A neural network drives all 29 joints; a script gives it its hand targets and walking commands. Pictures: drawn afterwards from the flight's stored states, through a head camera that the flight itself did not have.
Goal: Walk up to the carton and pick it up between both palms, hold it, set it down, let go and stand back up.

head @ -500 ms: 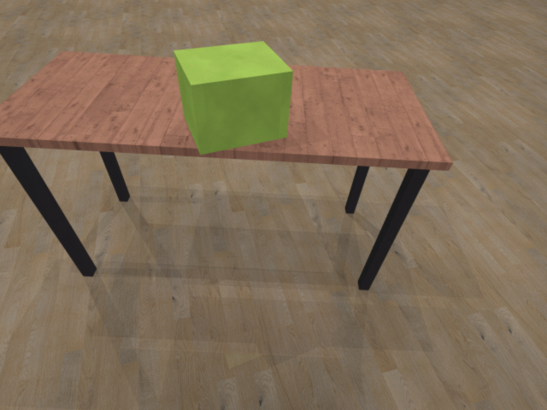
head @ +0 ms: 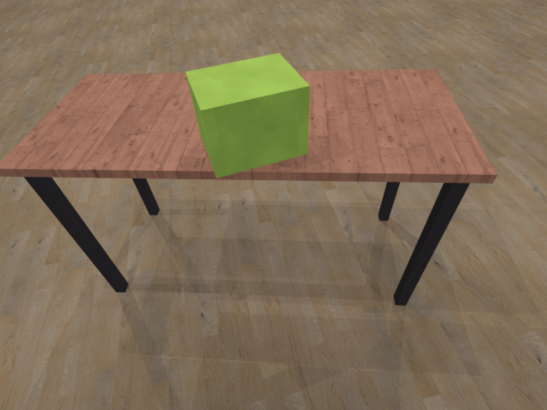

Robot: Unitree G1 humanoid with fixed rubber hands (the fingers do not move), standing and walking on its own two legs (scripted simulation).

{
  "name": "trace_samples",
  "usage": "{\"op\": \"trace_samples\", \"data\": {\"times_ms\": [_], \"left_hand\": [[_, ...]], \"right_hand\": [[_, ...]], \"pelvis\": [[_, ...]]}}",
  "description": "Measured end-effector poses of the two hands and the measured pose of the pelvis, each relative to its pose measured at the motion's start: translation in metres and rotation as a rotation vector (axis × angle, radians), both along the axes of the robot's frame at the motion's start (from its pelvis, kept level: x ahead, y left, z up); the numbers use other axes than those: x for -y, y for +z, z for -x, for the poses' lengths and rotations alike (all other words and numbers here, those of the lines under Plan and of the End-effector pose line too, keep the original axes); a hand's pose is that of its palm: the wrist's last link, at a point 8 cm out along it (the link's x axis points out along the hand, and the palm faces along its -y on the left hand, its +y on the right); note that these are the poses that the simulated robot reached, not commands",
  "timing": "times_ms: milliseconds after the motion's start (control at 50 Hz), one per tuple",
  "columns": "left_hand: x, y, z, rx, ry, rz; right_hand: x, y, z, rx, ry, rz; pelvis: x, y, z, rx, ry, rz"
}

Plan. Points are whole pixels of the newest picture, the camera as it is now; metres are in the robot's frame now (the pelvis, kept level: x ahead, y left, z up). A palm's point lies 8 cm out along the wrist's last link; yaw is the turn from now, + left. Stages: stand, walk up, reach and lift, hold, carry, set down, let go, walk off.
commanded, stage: walk up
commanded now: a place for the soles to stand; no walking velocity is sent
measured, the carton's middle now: (248, 114) +0.78 +0.08 +0.04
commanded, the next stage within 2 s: none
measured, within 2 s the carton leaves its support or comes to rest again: neither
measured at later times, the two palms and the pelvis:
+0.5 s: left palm out of the picture +0.02 +0.31 -0.12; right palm out of the picture +0.07 -0.27 -0.09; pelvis -0.02 +0.02 +0.01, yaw +0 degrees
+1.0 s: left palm out of the picture +0.00 +0.31 -0.11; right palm out of the picture +0.04 -0.28 -0.10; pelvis -0.03 +0.02 +0.01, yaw +0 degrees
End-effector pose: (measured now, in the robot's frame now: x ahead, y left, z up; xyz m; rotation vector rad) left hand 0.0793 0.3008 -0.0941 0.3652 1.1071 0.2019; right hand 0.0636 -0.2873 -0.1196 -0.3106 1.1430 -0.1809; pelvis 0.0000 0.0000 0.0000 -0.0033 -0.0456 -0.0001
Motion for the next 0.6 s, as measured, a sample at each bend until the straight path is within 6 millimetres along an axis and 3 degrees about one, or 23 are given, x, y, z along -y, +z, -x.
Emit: {"op": "trace_samples", "data": {"times_ms": [160,320,440,600], "left_hand": [[0.006,-0.023,0.013,-0.067,-0.004,0.069],[-0.002,-0.03,0.032,-0.109,0.013,0.084],[-0.009,-0.028,0.051,-0.141,0.027,0.076],[-0.016,-0.023,0.069,-0.166,0.039,0.064]], "right_hand": [[0.002,0.02,-0.018,0.021,0.007,0.051],[-0.005,0.028,-0.024,0.051,0.014,0.063],[-0.011,0.027,-0.017,0.05,0.013,0.051],[-0.015,0.021,0.006,-0.003,-0.001,0.03]], "pelvis": [[-0.005,0.002,0.0,-0.012,-0.001,0.007],[-0.013,0.003,0.008,-0.002,-0.001,0.018],[-0.018,0.005,0.017,0.003,-0.001,0.024],[-0.021,0.008,0.028,0.003,-0.001,0.028]]}}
